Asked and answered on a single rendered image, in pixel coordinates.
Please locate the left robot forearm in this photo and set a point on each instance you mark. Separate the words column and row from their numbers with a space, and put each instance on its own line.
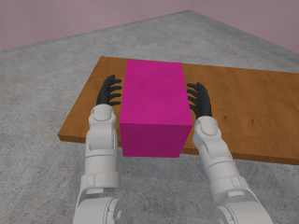
column 101, row 155

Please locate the carton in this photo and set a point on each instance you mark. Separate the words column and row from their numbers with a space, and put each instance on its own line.
column 155, row 119

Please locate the right robot upper arm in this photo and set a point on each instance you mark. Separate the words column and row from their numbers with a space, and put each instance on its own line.
column 248, row 212

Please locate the right robot hand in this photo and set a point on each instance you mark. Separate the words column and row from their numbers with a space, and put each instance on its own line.
column 202, row 107

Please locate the right robot forearm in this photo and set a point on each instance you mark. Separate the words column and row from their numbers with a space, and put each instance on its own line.
column 226, row 185

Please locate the table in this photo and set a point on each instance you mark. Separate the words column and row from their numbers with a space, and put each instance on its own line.
column 256, row 110

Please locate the left robot upper arm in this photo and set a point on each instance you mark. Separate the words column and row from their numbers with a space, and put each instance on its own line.
column 104, row 210

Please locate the left robot hand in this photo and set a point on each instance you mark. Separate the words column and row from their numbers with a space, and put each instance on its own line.
column 104, row 95

